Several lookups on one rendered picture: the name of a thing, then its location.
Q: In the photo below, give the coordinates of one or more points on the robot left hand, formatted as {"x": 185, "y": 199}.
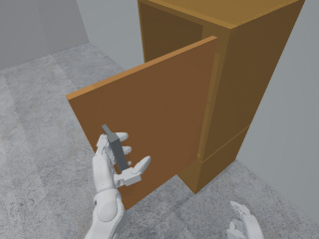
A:
{"x": 103, "y": 166}

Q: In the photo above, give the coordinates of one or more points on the robot right hand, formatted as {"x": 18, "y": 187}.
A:
{"x": 249, "y": 228}

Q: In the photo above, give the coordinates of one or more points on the left robot forearm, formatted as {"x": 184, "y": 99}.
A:
{"x": 109, "y": 216}

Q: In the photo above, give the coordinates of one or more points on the handle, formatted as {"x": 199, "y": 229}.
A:
{"x": 117, "y": 149}

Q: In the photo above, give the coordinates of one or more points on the cupboard door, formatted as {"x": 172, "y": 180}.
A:
{"x": 160, "y": 104}

